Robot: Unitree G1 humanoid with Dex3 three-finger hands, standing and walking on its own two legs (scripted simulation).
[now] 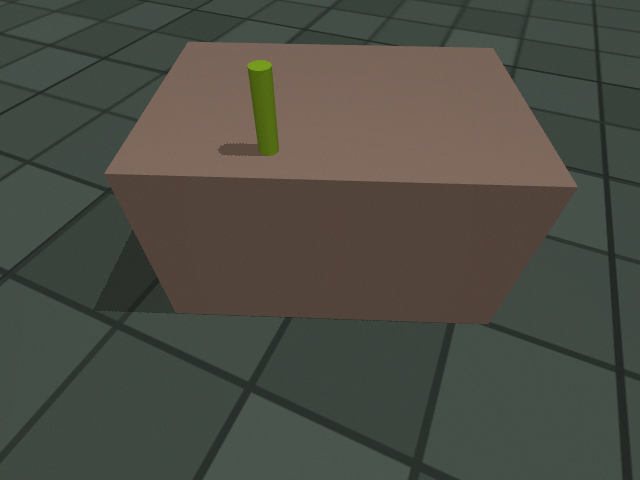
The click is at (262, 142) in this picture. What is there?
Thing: slim round
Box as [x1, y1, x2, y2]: [247, 60, 278, 155]
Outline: 256,60 250,62 247,65 258,148 260,153 264,155 271,155 276,153 278,150 271,64 264,60
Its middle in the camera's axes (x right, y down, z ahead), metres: -0.13 -0.32 +0.94
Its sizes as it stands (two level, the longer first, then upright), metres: 0.053 0.053 0.222
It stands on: a support 0.65 m high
